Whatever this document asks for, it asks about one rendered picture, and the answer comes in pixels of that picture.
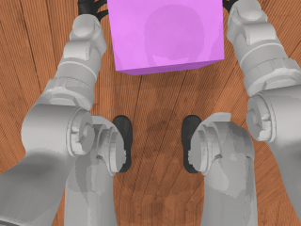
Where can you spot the robot right thigh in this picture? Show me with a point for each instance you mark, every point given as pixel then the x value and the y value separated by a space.
pixel 230 197

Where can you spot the left robot upper arm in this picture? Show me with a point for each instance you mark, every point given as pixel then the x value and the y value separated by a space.
pixel 53 138

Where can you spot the right robot hand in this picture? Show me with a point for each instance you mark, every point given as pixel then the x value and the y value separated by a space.
pixel 228 4

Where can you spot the right robot upper arm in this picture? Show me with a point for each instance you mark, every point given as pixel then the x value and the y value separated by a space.
pixel 274 116

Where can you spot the carton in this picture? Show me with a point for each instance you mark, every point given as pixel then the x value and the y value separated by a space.
pixel 161 36

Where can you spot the robot right foot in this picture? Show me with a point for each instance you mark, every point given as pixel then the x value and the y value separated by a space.
pixel 189 126

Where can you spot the left robot forearm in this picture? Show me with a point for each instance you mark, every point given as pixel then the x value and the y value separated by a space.
pixel 78 69

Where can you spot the right robot forearm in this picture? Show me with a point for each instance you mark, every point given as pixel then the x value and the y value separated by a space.
pixel 259 52

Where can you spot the left robot hand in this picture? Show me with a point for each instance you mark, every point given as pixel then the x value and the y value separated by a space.
pixel 91 7

